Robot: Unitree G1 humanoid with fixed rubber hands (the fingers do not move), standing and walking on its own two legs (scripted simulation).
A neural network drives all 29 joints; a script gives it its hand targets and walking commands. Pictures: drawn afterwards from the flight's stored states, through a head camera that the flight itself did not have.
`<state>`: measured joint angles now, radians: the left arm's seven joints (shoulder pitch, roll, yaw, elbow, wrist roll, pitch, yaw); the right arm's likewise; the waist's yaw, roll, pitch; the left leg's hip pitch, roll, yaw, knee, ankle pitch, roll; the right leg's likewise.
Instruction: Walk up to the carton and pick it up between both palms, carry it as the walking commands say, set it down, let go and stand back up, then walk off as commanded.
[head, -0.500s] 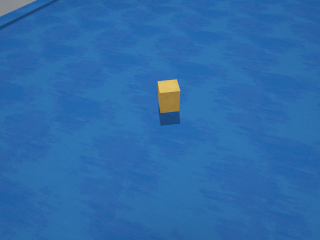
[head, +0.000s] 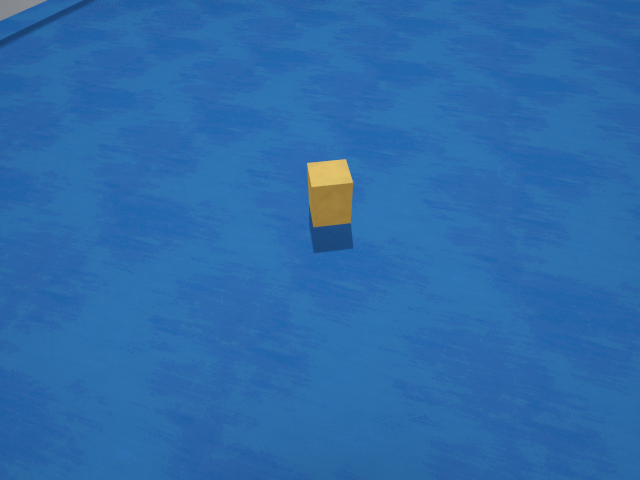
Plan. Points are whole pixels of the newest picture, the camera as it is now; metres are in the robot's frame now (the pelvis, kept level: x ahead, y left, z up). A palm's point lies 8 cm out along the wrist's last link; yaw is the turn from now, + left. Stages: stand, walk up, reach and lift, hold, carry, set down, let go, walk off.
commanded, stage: stand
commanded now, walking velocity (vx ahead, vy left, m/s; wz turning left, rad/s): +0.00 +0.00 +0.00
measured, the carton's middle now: (329, 193) +1.33 -0.05 -0.66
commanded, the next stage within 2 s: walk off in 0.18 s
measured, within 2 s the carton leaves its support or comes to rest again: neither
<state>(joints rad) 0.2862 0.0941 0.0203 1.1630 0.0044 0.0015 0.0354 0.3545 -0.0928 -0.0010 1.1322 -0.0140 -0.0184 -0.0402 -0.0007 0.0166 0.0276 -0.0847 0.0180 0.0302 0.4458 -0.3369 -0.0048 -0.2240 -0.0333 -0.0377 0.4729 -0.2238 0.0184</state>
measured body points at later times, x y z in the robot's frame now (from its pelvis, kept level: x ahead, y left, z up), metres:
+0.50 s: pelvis +0.01 +0.00 +0.00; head +0.02 +0.00 +0.45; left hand -0.01 +0.21 -0.17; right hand -0.03 -0.19 -0.16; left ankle -0.06 +0.12 -0.74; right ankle +0.02 -0.13 -0.74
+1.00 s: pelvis -0.03 +0.02 -0.03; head -0.01 +0.07 +0.42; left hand -0.06 +0.26 -0.20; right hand +0.13 -0.20 -0.15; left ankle -0.06 +0.11 -0.74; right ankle +0.01 -0.13 -0.72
